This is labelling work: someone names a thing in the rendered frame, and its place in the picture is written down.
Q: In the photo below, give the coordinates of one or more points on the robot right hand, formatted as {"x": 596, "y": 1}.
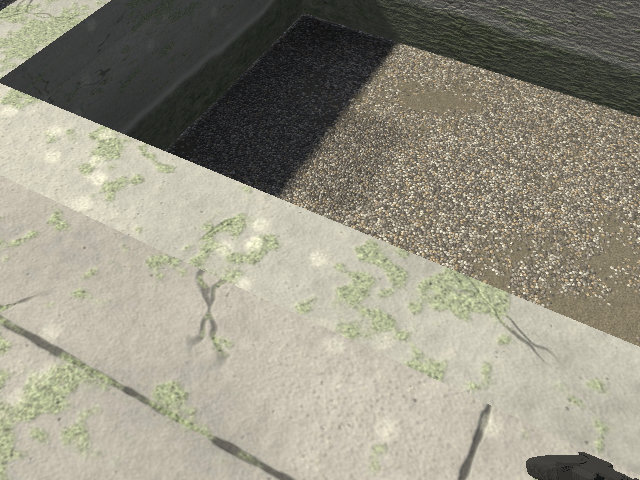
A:
{"x": 572, "y": 467}

